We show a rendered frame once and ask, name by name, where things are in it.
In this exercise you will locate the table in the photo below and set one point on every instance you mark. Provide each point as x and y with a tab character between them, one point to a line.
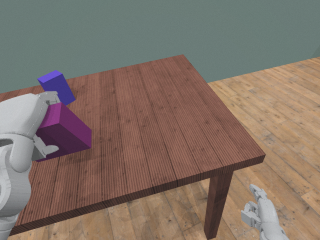
155	126

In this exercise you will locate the robot left hand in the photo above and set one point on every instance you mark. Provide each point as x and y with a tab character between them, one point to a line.
24	114

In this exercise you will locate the robot right hand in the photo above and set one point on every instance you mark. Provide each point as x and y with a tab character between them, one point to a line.
264	211

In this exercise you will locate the right robot forearm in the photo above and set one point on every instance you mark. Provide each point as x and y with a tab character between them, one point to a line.
271	231

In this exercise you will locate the left robot forearm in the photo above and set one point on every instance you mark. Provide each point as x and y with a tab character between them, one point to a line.
15	190

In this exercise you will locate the sponge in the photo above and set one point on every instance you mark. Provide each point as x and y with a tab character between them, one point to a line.
62	128

